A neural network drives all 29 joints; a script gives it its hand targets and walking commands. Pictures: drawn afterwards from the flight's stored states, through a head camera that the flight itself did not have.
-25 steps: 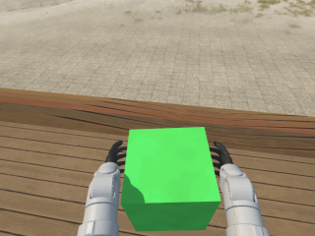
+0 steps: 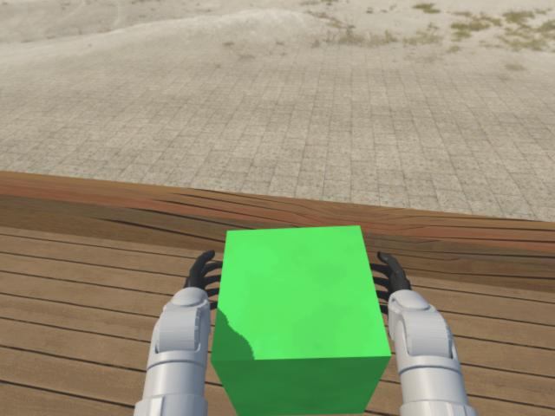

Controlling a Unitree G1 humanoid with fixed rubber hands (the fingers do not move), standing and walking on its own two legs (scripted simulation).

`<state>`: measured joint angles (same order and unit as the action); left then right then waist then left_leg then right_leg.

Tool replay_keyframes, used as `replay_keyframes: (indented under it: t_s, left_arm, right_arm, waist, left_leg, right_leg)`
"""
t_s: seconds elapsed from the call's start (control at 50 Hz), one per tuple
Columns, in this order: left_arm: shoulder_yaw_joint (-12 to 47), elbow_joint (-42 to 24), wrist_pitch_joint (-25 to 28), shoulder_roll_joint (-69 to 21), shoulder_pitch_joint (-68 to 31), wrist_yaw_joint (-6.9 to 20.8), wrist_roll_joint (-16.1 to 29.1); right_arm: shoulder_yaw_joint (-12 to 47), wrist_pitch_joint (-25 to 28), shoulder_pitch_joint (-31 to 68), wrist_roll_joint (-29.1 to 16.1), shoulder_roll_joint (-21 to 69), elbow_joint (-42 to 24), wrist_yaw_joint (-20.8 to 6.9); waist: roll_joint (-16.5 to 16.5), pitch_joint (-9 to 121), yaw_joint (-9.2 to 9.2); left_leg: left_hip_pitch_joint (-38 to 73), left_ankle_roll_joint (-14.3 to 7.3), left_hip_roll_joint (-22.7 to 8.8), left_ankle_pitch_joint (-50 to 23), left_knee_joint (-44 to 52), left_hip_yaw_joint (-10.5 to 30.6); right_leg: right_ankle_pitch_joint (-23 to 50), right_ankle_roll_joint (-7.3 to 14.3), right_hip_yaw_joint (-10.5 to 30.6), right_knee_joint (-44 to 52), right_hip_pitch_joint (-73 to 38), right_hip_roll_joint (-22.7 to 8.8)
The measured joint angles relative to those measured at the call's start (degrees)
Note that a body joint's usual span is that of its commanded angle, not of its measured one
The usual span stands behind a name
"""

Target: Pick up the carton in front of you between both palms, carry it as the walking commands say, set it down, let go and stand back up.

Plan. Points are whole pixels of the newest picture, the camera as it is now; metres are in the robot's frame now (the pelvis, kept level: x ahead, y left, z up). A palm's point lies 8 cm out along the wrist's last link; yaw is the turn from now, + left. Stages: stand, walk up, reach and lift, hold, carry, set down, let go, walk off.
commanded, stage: hold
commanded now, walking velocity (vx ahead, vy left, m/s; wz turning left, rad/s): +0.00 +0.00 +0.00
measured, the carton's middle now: (296, 324) +0.29 +0.00 -0.03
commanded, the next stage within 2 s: carry in 0.56 s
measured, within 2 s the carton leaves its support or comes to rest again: neither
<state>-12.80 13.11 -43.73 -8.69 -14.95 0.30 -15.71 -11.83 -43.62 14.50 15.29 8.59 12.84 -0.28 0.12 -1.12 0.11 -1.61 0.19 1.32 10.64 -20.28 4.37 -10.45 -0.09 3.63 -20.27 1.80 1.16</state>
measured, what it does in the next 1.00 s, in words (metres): walks ahead: right foot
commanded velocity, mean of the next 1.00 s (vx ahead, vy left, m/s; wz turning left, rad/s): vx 0.24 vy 0.00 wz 0.00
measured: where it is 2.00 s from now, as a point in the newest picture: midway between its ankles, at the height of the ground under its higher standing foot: (278, 330)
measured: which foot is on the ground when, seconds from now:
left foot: down 0.00-1.00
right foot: down 0.00-0.78, up 0.80-0.96, down 0.98-1.00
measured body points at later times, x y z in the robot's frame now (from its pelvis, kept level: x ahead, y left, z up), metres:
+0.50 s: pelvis +0.00 +0.00 +0.00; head -0.05 +0.00 +0.45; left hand +0.30 +0.15 +0.04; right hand +0.30 -0.15 +0.04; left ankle +0.02 +0.12 -0.75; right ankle +0.02 -0.12 -0.75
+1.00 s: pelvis +0.12 +0.00 -0.01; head +0.10 +0.00 +0.44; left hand +0.42 +0.15 +0.07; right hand +0.40 -0.15 +0.07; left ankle +0.02 +0.13 -0.74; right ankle +0.14 -0.09 -0.75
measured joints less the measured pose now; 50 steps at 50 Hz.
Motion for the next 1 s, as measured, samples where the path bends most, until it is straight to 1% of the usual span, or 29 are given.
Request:
replay_keyframes:
  t_s: [0.3,0.54,0.58,0.62,0.66,0.68,0.72,0.76,0.78,0.8,0.84,0.88,0.92,0.96,0.98,1.0]
  left_arm:
    - [-2.67,1.67,0.70,-0.73,-2.88,0.42,-0.96]
    - [-1.27,0.52,0.29,-0.39,-1.59,0.45,-0.87]
    - [-0.82,0.10,-0.24,-0.27,-1.24,0.36,-0.66]
    - [-0.02,-0.75,-0.83,-0.11,-0.49,-0.04,-0.10]
    - [1.02,-2.51,-1.75,0.08,0.26,-0.44,0.79]
    - [1.49,-3.77,-2.34,0.12,0.40,-0.65,1.31]
    - [2.56,-6.70,-3.81,0.20,0.81,-1.37,2.33]
    - [3.45,-10.02,-6.07,0.44,1.80,-1.96,3.46]
    - [3.77,-11.78,-7.47,0.71,2.32,-2.35,4.05]
    - [3.91,-13.36,-8.88,1.28,2.79,-2.56,4.75]
    - [4.15,-15.73,-11.80,2.74,3.39,-2.78,6.58]
    - [4.59,-17.67,-14.84,3.71,3.12,-3.13,8.29]
    - [4.98,-20.07,-17.39,3.96,2.75,-3.46,9.50]
    - [5.18,-22.85,-19.30,3.33,2.62,-3.73,10.02]
    - [5.20,-24.25,-20.12,2.69,2.50,-3.85,9.97]
    - [5.36,-25.19,-20.53,1.64,2.52,-4.17,9.67]
  right_arm:
    - [-2.51,0.59,3.00,0.92,0.74,1.74,-0.39]
    - [-1.25,0.21,1.71,0.82,0.41,0.61,-0.46]
    - [-0.93,-0.33,1.33,0.61,0.29,0.14,-0.41]
    - [-0.35,-0.84,0.56,0.06,0.12,-0.69,-0.12]
    - [0.25,-1.70,-0.38,-0.88,-0.12,-2.63,0.14]
    - [0.41,-2.26,-0.71,-1.49,-0.21,-4.07,0.29]
    - [1.01,-3.56,-1.31,-2.92,-0.48,-7.05,0.95]
    - [1.85,-5.59,-1.92,-4.48,-0.84,-9.68,1.46]
    - [2.42,-6.91,-1.92,-5.09,-0.88,-10.86,1.82]
    - [3.10,-8.18,-1.75,-5.42,-0.68,-11.69,2.38]
    - [4.61,-10.99,-1.76,-5.80,-0.35,-13.49,3.54]
    - [5.80,-14.12,-2.37,-6.37,-0.51,-16.42,4.68]
    - [6.23,-17.06,-3.11,-7.08,-0.66,-20.37,5.48]
    - [6.06,-19.56,-3.75,-7.61,-0.76,-24.52,5.81]
    - [5.75,-20.58,-4.04,-7.87,-0.81,-26.51,5.82]
    - [5.18,-21.37,-4.52,-8.27,-0.97,-28.25,5.82]
  waist:
    - [0.00,-1.29,0.05]
    - [-0.01,-1.00,0.06]
    - [-0.02,0.98,0.03]
    - [-0.15,3.23,-0.02]
    - [-0.27,5.27,0.18]
    - [-0.38,6.05,0.36]
    - [-0.91,7.35,0.54]
    - [-1.53,8.72,0.48]
    - [-1.59,9.44,0.40]
    - [-1.51,10.13,0.25]
    - [-0.45,10.98,0.08]
    - [0.67,10.89,-0.01]
    - [1.60,10.35,0.12]
    - [2.14,9.79,0.27]
    - [2.02,9.64,0.42]
    - [2.20,9.75,0.62]
  left_leg:
    - [-1.49,0.06,0.05,0.36,-2.17,0.06]
    - [-0.66,0.09,-0.04,0.34,-1.07,0.12]
    - [-3.38,0.16,-0.03,1.15,-2.96,0.09]
    - [-6.38,0.13,-0.04,5.28,-5.99,-0.10]
    - [-9.19,-0.01,-0.42,9.87,-8.54,-0.69]
    - [-10.60,-0.13,-0.79,10.44,-9.58,-1.37]
    - [-12.28,-0.10,-1.27,9.34,-10.42,-3.06]
    - [-12.28,-0.09,-1.07,7.40,-9.49,-4.40]
    - [-12.19,-0.37,-0.91,6.14,-8.98,-4.89]
    - [-12.22,-0.67,-0.91,6.01,-8.96,-5.52]
    - [-11.70,-1.05,-1.68,7.48,-8.21,-6.32]
    - [-10.29,-0.94,-2.70,7.81,-5.90,-6.44]
    - [-8.76,-0.44,-3.68,7.78,-3.87,-6.21]
    - [-7.62,0.08,-4.37,9.15,-4.02,-5.93]
    - [-7.55,0.38,-4.40,10.75,-5.71,-5.69]
    - [-8.72,0.42,-4.81,12.84,-9.63,-5.87]
  right_leg:
    - [-0.32,0.02,-0.06,-2.08,1.44,0.11]
    - [-0.26,0.05,-0.07,-0.90,0.56,0.13]
    - [-0.98,0.00,-0.15,-2.61,3.19,0.22]
    - [-4.20,0.08,-0.28,-5.09,5.98,0.24]
    - [-7.00,0.25,-0.69,-6.29,8.09,0.14]
    - [-6.37,0.32,-0.97,-6.44,9.02,-0.01]
    - [-4.21,0.30,-1.22,-7.39,10.67,-0.62]
    - [-6.15,-0.01,-0.90,-9.25,11.81,-1.38]
    - [-8.62,0.13,-0.92,-10.94,12.66,-1.80]
    - [-11.04,0.14,-1.76,-13.77,14.10,-2.33]
    - [-14.90,0.18,-4.79,-18.77,17.30,-2.64]
    - [-15.95,0.27,-7.39,-19.74,19.70,-2.28]
    - [-13.51,0.09,-9.61,-16.26,20.75,-1.60]
    - [-8.37,-0.14,-12.16,-9.29,19.73,-0.96]
    - [-5.76,0.22,-13.18,-5.93,18.44,-0.91]
    - [-1.22,1.24,-14.06,-5.05,17.70,-0.90]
